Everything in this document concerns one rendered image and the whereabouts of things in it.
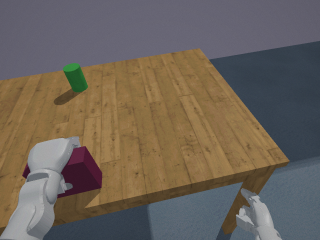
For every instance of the sponge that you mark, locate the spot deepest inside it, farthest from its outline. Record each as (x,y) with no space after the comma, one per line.
(81,171)

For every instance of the right robot hand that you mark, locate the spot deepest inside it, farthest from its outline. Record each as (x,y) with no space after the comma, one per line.
(249,219)

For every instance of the left robot forearm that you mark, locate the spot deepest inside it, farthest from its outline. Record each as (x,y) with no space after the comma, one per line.
(34,214)

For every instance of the right robot forearm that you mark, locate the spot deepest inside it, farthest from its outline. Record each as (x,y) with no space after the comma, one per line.
(265,232)

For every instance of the table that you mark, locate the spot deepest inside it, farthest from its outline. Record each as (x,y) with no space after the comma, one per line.
(158,127)

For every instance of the left robot hand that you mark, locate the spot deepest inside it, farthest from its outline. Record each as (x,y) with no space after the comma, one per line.
(53,155)

